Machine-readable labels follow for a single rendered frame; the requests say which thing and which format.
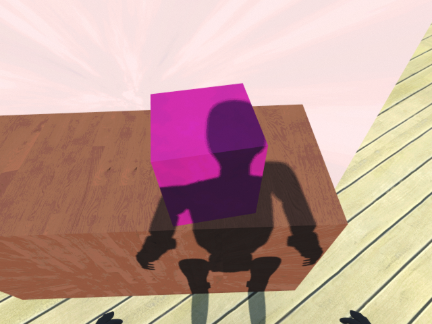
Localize carton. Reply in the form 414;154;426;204
151;83;268;226

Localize pedestal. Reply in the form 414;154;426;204
0;105;348;300

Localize robot right hand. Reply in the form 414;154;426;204
340;310;371;324

